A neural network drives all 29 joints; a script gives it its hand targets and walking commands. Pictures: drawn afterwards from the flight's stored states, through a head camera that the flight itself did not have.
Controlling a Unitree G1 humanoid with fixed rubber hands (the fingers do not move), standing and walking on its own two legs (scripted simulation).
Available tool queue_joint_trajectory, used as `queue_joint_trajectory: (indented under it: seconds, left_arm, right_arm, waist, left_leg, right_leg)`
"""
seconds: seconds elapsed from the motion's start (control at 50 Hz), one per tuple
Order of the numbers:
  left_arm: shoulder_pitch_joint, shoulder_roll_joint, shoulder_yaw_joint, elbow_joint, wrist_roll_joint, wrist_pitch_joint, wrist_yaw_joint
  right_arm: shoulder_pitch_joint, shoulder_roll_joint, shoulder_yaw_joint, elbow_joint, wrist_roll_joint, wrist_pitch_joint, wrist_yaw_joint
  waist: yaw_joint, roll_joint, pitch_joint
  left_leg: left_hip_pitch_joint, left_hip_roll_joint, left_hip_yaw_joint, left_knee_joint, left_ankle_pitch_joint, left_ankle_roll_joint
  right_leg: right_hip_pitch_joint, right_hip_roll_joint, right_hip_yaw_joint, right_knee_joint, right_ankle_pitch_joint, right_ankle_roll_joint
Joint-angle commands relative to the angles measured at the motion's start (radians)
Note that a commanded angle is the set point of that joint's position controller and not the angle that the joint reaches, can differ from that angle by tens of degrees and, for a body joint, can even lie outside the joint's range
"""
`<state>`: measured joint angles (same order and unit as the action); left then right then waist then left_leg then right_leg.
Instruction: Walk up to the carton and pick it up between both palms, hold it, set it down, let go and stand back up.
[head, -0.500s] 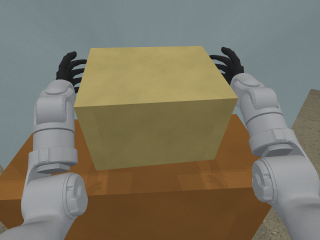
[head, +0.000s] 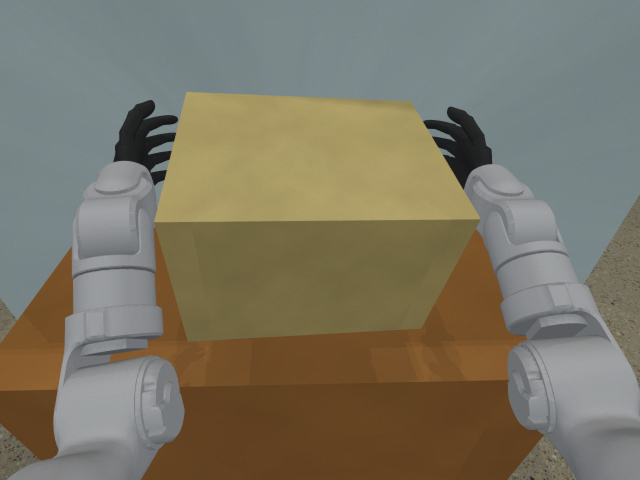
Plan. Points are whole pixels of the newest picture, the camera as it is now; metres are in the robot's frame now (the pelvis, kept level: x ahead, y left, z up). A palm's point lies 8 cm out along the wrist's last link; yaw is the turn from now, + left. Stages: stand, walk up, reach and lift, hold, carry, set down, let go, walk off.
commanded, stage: set down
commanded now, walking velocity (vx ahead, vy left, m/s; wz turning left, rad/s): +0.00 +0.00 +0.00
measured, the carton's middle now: (306, 213) +0.39 +0.02 +0.20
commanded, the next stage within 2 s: none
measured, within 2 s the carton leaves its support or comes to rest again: neither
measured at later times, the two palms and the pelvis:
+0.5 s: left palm (134, 183) +0.38 +0.22 +0.25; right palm (455, 181) +0.42 -0.17 +0.23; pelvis +0.00 +0.00 +0.00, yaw +0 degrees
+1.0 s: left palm (135, 191) +0.38 +0.22 +0.24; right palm (444, 179) +0.44 -0.16 +0.22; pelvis +0.01 -0.01 +0.00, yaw +0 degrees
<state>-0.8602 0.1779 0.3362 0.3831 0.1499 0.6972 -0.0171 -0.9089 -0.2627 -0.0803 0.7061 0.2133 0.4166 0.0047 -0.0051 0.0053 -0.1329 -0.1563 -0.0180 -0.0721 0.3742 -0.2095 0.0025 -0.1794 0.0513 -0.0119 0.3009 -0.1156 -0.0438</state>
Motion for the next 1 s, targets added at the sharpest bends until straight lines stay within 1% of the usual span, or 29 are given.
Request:
queue_joint_trajectory:
  seconds: [0.0,0.08,0.18,0.36,0.52,0.56,0.68,0.86,0.98]
  left_arm:
    - [-0.515,-0.523,-0.286,-0.143,-0.099,-0.024,-0.138]
    - [-0.521,-0.525,-0.271,-0.116,-0.092,-0.025,-0.137]
    - [-0.526,-0.534,-0.269,-0.114,-0.097,-0.029,-0.125]
    - [-0.521,-0.549,-0.277,-0.125,-0.106,-0.036,-0.097]
    - [-0.508,-0.547,-0.267,-0.119,-0.097,-0.030,-0.082]
    - [-0.510,-0.549,-0.267,-0.120,-0.096,-0.031,-0.079]
    - [-0.504,-0.542,-0.250,-0.103,-0.086,-0.029,-0.069]
    - [-0.501,-0.545,-0.241,-0.085,-0.087,-0.036,-0.053]
    - [-0.487,-0.541,-0.228,-0.061,-0.082,-0.039,-0.044]
  right_arm:
    - [-0.702,0.403,0.178,-0.208,0.110,-0.062,0.192]
    - [-0.719,0.392,0.147,-0.189,0.080,-0.076,0.211]
    - [-0.740,0.383,0.130,-0.184,0.056,-0.092,0.225]
    - [-0.760,0.353,0.120,-0.171,0.039,-0.113,0.240]
    - [-0.765,0.328,0.125,-0.144,0.035,-0.119,0.252]
    - [-0.757,0.321,0.122,-0.123,0.031,-0.119,0.256]
    - [-0.758,0.308,0.118,-0.085,0.018,-0.122,0.270]
    - [-0.763,0.282,0.102,-0.033,-0.003,-0.136,0.287]
    - [-0.762,0.265,0.091,0.011,-0.023,-0.144,0.300]
  waist:
    - [0.014,-0.010,-0.273]
    - [0.023,-0.020,-0.260]
    - [0.033,-0.034,-0.270]
    - [0.045,-0.031,-0.313]
    - [0.059,-0.032,-0.306]
    - [0.057,-0.028,-0.305]
    - [0.069,-0.030,-0.299]
    - [0.076,-0.025,-0.314]
    - [0.086,-0.026,-0.304]
  left_leg:
    - [0.029,0.011,0.043,-0.109,0.258,-0.031]
    - [0.001,0.013,0.046,-0.126,0.203,-0.027]
    - [-0.007,0.014,0.050,-0.129,0.194,-0.023]
    - [0.014,0.018,0.054,-0.111,0.258,-0.033]
    - [0.014,0.020,0.058,-0.104,0.283,-0.035]
    - [0.014,0.022,0.058,-0.103,0.287,-0.037]
    - [-0.001,0.022,0.063,-0.107,0.280,-0.037]
    - [-0.006,0.026,0.066,-0.101,0.300,-0.043]
    - [-0.017,0.029,0.069,-0.101,0.302,-0.045]
  right_leg:
    - [0.294,0.006,-0.010,-0.057,0.091,0.029]
    - [0.284,0.001,-0.014,-0.062,0.049,0.027]
    - [0.280,-0.001,-0.020,-0.061,0.043,0.026]
    - [0.273,0.002,-0.025,-0.054,0.082,0.024]
    - [0.266,0.004,-0.025,-0.052,0.093,0.025]
    - [0.260,0.005,-0.025,-0.052,0.094,0.025]
    - [0.254,0.003,-0.025,-0.051,0.091,0.025]
    - [0.231,0.004,-0.030,-0.050,0.099,0.022]
    - [0.209,0.002,-0.032,-0.052,0.090,0.018]
